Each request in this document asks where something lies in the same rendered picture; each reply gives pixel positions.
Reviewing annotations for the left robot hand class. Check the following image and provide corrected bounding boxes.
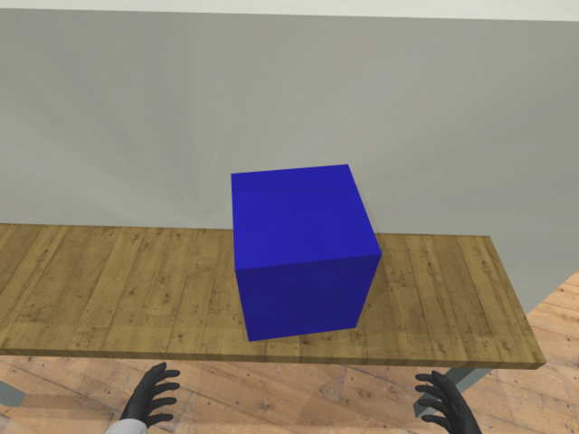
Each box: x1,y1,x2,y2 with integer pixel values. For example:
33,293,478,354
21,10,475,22
119,362,180,428

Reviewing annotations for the table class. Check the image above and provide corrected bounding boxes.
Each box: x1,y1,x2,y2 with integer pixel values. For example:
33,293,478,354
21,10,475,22
0,223,546,418

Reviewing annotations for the carton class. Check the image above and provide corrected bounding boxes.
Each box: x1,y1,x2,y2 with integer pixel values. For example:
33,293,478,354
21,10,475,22
231,165,382,342

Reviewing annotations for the right robot hand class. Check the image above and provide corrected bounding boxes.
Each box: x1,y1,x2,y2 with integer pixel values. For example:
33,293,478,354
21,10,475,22
415,371,482,434

